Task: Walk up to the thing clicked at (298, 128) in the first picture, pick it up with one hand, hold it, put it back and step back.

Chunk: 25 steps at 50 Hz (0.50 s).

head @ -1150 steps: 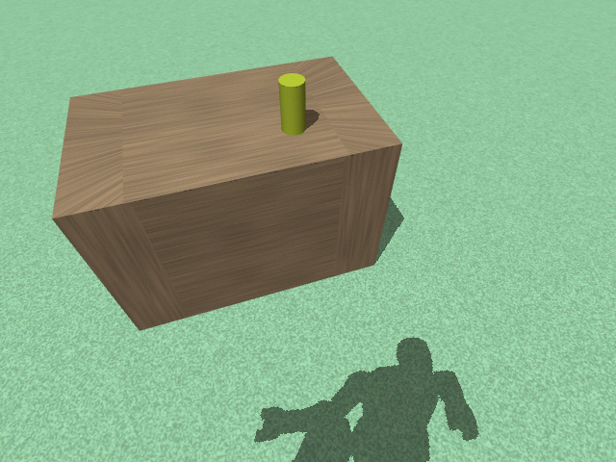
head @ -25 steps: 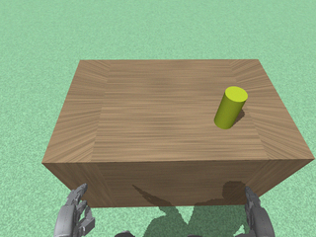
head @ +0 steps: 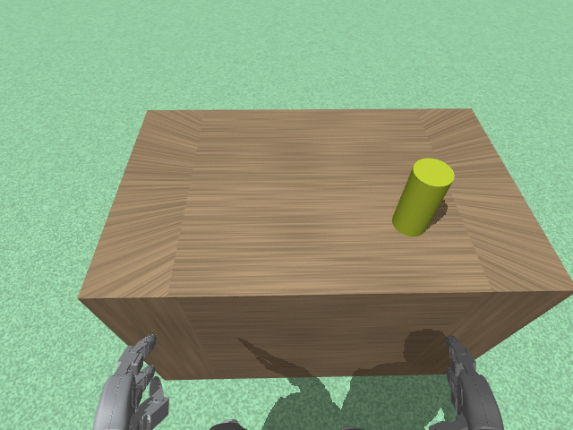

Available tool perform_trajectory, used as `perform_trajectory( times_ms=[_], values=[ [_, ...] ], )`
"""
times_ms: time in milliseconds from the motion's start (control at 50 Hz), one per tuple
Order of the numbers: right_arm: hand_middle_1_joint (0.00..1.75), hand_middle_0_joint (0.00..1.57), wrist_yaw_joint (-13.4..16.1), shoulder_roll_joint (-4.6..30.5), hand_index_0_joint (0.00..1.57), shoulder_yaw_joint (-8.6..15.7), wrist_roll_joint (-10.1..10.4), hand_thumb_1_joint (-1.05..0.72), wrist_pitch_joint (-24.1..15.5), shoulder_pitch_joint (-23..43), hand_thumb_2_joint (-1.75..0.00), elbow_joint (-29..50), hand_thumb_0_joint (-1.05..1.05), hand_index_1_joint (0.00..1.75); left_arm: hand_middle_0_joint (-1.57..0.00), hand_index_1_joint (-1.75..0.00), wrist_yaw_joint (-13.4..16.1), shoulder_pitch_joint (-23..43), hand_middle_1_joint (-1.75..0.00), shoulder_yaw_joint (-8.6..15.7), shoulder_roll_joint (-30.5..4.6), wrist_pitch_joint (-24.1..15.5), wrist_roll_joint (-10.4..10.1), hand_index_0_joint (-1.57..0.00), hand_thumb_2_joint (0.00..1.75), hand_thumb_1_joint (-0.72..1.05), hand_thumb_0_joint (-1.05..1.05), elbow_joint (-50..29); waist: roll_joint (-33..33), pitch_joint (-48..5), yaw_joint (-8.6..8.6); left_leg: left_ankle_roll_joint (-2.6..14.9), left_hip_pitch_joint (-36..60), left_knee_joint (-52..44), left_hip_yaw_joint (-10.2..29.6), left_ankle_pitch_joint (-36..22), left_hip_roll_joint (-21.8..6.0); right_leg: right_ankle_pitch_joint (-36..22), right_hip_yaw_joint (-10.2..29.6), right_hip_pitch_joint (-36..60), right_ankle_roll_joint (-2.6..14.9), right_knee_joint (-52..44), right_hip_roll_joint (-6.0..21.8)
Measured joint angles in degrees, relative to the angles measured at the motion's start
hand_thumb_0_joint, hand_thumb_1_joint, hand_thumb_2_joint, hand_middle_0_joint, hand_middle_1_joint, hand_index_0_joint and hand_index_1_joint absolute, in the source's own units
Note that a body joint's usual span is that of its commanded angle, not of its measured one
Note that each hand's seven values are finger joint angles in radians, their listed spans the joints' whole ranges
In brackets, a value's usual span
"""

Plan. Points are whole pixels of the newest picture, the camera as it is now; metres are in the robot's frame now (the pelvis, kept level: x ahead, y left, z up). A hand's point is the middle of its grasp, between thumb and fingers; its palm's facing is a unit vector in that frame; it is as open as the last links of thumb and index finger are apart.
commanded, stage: home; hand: right
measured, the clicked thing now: (420, 199) +0.53 -0.25 -0.04
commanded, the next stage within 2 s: stand in 1.68 s
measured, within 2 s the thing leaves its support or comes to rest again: neither
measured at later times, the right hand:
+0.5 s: hand (428, 415) +0.16 -0.17 -0.05, palm faces +0.11 +0.97 -0.23, open 17.7 cm
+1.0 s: hand (432, 411) +0.16 -0.18 -0.05, palm faces +0.12 +0.96 -0.24, open 17.7 cm
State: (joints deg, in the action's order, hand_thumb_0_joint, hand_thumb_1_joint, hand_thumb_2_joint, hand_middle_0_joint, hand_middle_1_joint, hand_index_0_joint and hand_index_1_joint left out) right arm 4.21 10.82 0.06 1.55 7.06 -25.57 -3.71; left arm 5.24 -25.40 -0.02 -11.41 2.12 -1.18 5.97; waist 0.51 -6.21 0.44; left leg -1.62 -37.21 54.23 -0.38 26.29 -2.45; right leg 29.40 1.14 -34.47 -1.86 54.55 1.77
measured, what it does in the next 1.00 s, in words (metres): stands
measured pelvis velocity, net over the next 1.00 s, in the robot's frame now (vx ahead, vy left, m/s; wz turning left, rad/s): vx -0.01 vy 0.00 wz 0.00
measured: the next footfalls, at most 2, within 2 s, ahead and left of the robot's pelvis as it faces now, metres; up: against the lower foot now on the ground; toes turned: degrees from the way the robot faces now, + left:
none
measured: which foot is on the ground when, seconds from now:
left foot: down 0.00-1.00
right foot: down 0.00-1.00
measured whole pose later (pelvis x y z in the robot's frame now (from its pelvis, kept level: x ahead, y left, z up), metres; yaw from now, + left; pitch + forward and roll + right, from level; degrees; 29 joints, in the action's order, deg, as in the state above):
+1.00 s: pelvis -0.01 +0.00 -0.01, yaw +0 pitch +9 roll +1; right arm 6.1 10.9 0.4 1.6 7.8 -27.7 -0.2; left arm 6.1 -22.7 -1.4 -12.1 0.6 -1.6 12.1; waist 0.4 -7.0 -0.3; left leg -1.7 -39.0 55.5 -0.4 26.0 -2.0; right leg 29.8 1.3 -36.6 -1.7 56.9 2.2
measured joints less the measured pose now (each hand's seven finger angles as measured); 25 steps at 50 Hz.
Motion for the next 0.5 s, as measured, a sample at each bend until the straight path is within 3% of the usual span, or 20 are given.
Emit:
perform_trajectory(
  times_ms=[500],
  values=[
    [0.04, 0.05, 0.5, 0.0, 0.05, -0.1, 0.1, 0.58, -0.2, -0.6, -0.02, 1.0, -0.01, 0.04, -0.20, -0.31, 0.7, -0.8, -0.31, -0.2, 0.1, 0.0, -0.1, -0.20, 0.90, 0.89, 0.02, -1.0, 0.1, -0.2, -0.28, 0.22, -1.4, 1.0, -0.1, -0.7, 0.1, -0.7, 0.2, -1.4, -0.15, 1.1, 0.0]
  ],
)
